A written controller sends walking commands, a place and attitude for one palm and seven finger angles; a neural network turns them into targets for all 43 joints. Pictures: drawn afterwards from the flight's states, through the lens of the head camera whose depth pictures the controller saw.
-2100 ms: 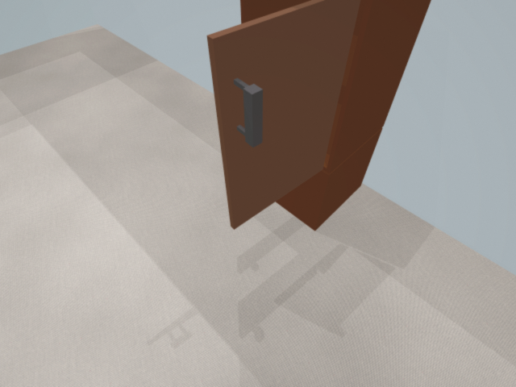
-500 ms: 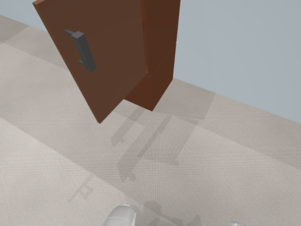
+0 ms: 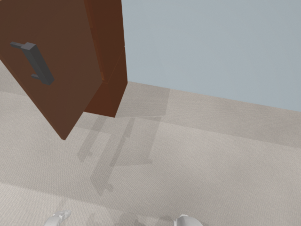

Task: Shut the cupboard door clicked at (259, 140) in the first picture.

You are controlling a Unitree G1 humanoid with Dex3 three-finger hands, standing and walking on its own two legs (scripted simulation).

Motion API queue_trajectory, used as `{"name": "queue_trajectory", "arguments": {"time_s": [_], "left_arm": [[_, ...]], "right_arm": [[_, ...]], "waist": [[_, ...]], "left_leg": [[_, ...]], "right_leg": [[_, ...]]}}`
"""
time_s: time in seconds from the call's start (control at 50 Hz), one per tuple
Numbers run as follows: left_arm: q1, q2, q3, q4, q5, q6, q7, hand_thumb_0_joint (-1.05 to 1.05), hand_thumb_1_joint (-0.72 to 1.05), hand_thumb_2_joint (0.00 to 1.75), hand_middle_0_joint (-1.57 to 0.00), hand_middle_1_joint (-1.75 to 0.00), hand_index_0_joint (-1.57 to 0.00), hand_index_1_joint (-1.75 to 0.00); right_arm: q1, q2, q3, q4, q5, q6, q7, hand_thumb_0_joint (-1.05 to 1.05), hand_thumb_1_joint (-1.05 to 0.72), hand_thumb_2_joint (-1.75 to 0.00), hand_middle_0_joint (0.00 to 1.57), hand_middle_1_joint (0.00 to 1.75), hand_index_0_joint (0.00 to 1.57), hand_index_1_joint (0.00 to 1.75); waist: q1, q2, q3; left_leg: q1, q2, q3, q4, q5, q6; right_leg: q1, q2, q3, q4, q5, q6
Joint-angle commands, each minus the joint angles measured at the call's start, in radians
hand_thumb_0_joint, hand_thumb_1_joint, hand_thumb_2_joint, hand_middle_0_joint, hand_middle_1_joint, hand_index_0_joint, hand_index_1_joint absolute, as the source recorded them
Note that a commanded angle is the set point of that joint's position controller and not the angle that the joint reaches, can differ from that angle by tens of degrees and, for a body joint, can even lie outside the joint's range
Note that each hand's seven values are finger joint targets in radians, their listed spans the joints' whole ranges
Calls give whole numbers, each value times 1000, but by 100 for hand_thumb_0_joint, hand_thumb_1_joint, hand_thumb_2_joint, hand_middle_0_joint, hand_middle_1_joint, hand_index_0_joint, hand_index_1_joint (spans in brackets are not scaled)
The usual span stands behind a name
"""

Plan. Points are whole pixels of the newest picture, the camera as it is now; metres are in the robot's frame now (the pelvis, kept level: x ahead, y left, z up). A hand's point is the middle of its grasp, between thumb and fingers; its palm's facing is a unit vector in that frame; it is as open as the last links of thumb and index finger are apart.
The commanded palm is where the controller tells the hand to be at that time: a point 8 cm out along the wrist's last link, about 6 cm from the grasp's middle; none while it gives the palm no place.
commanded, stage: walk around to get in front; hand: left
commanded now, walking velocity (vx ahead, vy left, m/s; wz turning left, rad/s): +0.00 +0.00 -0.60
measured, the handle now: (32, 63) +0.50 +0.40 +0.09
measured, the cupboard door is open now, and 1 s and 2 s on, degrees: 84 84 84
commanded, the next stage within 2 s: none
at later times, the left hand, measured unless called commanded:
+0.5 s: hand (101, 214) +0.16 +0.16 -0.17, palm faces -0.31 -0.93 -0.17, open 7.4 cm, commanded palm none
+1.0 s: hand (119, 209) +0.18 +0.11 -0.19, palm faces -0.57 -0.80 -0.20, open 7.4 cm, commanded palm none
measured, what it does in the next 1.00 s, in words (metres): steps on the spot, turning right: right foot, then left foot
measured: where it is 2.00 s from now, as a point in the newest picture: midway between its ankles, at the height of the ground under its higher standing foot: outside the picture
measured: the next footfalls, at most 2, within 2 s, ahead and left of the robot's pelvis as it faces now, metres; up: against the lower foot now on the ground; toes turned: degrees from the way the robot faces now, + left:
right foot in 0.08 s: +0.04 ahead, -0.15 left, +0.00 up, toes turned -7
left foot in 0.34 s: +0.08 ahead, +0.10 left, +0.00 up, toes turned -9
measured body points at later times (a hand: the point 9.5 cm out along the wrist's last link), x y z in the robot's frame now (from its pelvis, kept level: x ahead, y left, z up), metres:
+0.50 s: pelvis -0.01 +0.01 +0.00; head +0.05 +0.02 +0.44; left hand +0.17 +0.21 -0.16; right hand -0.06 -0.24 -0.13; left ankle +0.04 +0.11 -0.74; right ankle -0.06 -0.12 -0.67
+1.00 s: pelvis -0.01 +0.00 -0.01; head +0.05 -0.02 +0.43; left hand +0.21 +0.15 -0.17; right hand -0.09 -0.27 -0.14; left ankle +0.07 +0.08 -0.74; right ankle -0.09 -0.11 -0.72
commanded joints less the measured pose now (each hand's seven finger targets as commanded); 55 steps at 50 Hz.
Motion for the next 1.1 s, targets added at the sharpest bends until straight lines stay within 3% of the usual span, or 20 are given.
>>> {"name": "queue_trajectory", "arguments": {"time_s": [0.0, 0.02, 0.04, 0.06, 0.08, 0.12, 0.18, 0.28, 0.32, 0.36, 0.44, 0.54, 0.6, 0.64, 0.7, 0.88, 0.9, 0.92, 0.94, 1.08], "left_arm": [[30, 46, 4, -64, -8, -35, 0, 0, 90, 90, -20, -30, -20, -30], [94, 77, 12, -46, -8, -41, 4, 0, 90, 90, -20, -30, -20, -30], [151, 192, 32, -30, 5, -55, 19, 0, 90, 90, -20, -30, -20, -30], [207, 261, 41, -14, -6, -55, 35, 0, 90, 90, -20, -30, -20, -30], [192, 270, 42, -21, -7, -46, 43, 0, 90, 90, -20, -30, -20, -30], [73, 190, 32, -46, 0, -41, 60, 0, 90, 90, -20, -30, -20, -30], [2, 170, 25, -73, 6, -39, 61, 0, 90, 90, -20, -30, -20, -30], [-55, 139, 17, -78, -5, -22, 43, 0, 90, 90, -20, -30, -20, -30], [-49, 36, -4, -126, -19, -13, 28, 0, 90, 90, -20, -30, -20, -30], [-73, 65, 17, -99, 2, -20, 14, 0, 90, 90, -20, -30, -20, -30], [-43, 11, 4, -70, -6, -11, -2, 0, 90, 90, -20, -30, -20, -30], [-67, -10, -8, -78, -9, -27, 2, 0, 90, 90, -20, -30, -20, -30], [38, 34, 3, -48, -8, -37, 11, 0, 90, 90, -20, -30, -20, -30], [144, 212, 39, -13, 3, -53, 38, 0, 90, 90, -20, -30, -20, -30], [67, 160, 35, -27, -4, -48, 63, 0, 90, 90, -20, -30, -20, -30], [-19, 131, 28, -48, -4, -36, 51, 0, 90, 90, -20, -30, -20, -30], [-23, 96, 21, -60, -13, -30, 47, 0, 90, 90, -20, -30, -20, -30], [11, 27, 7, -80, -23, -23, 37, 0, 90, 90, -20, -30, -20, -30], [-7, 39, 7, -101, -15, -28, 29, 0, 90, 90, -20, -30, -20, -30], [-37, 6, 4, -71, -5, -17, -1, 0, 90, 90, -20, -30, -20, -30]], "right_arm": [[38, -236, -69, -53, 11, -13, 0, 0, -90, -90, 20, 30, 20, 30], [23, -230, -69, -64, 16, -10, 4, 0, -90, -90, 20, 30, 20, 30], [27, -162, -58, -88, 30, -9, 9, 0, -90, -90, 20, 30, 20, 30], [-44, -133, -40, -128, 34, 1, 6, 0, -90, -90, 20, 30, 20, 30], [-45, -137, -37, -141, 35, 6, 6, 0, -90, -90, 20, 30, 20, 30], [-25, -145, -43, -95, 34, 10, -2, 0, -90, -90, 20, 30, 20, 30], [15, -107, -39, -67, 34, 11, 10, 0, -90, -90, 20, 30, 20, 30], [167, -123, -41, -21, 32, -8, 2, 0, -90, -90, 20, 30, 20, 30], [208, -296, -69, -33, 3, -31, -13, 0, -90, -90, 20, 30, 20, 30], [134, -251, -57, -42, 0, -42, -13, 0, -90, -90, 20, 30, 20, 30], [82, -193, -45, -43, 3, -36, -15, 0, -90, -90, 20, 30, 20, 30], [154, -215, -64, -3, 6, -26, -3, 0, -90, -90, 20, 30, 20, 30], [119, -213, -71, -14, 18, -18, 7, 0, -90, -90, 20, 30, 20, 30], [24, -89, -44, -89, 31, -8, 15, 0, -90, -90, 20, 30, 20, 30], [-7, -119, -47, -74, 31, 14, 2, 0, -90, -90, 20, 30, 20, 30], [94, -88, -43, -37, 36, -6, -1, 0, -90, -90, 20, 30, 20, 30], [133, -135, -47, -24, 31, -17, -7, 0, -90, -90, 20, 30, 20, 30], [150, -240, -64, -29, 12, -29, -9, 0, -90, -90, 20, 30, 20, 30], [167, -289, -72, -45, 6, -28, -15, 0, -90, -90, 20, 30, 20, 30], [78, -191, -50, -58, 4, -28, -15, 0, -90, -90, 20, 30, 20, 30]], "waist": [[-20, 193, -150], [18, 125, -164], [38, -185, -208], [83, -331, -191], [73, -199, -175], [21, -332, -180], [-28, -156, -176], [-93, -124, -151], [-98, 318, -146], [-57, 142, -127], [-38, 176, -140], [-77, 192, -164], [-26, 159, -178], [45, -337, -149], [9, -290, -159], [-69, -174, -167], [-84, -61, -183], [-78, 247, -193], [-88, 273, -198], [-51, 176, -167]], "left_leg": [[14, 182, -45, -25, 481, 84], [-67, 153, -15, 90, 391, 42], [-272, 33, 94, 325, 93, -32], [-382, -54, 18, 531, -369, -49], [-370, -31, -67, 585, -342, -34], [-378, -19, -89, 623, -235, -43], [-209, -44, -51, 446, -167, -50], [81, -77, -41, -36, 9, -24], [98, 371, -537, -339, -47, 160], [-25, 328, -435, -299, 115, 189], [54, 198, -103, -206, 334, 133], [89, 240, -42, -140, 433, 130], [-3, 205, 35, -1, 345, 49], [-390, -20, 115, 386, -331, -56], [-425, -11, -81, 602, -203, -49], [-16, -95, -28, 27, 30, -39], [102, -26, -96, -129, 65, -12], [190, 238, -389, -240, 130, 88], [126, 404, -503, -275, 233, 197], [117, 207, -62, -149, 514, 140]], "right_leg": [[195, 26, -66, -247, 138, -29], [331, -5, -29, -376, 275, -49], [505, -239, 281, -473, 560, -132], [443, -414, 469, -505, 813, -250], [376, -406, 430, -478, 714, -295], [341, -275, 354, -452, 617, -255], [183, -232, 320, -451, 503, -227], [-33, -124, 323, -385, 189, -131], [-211, 74, 62, 92, -176, -15], [-156, 3, 112, 346, -82, -12], [-101, -24, 12, 203, -10, 11], [47, 4, -59, -100, -23, -13], [260, 0, -59, -389, 226, -44], [435, -381, 425, -538, 671, -212], [365, -279, 350, -481, 621, -251], [128, -163, 336, -389, 477, -163], [26, -101, 292, -315, 367, -115], [-139, 49, 153, -99, 49, -42], [-148, 50, 78, 160, -198, -19], [-69, -25, -6, 131, -38, 12]]}}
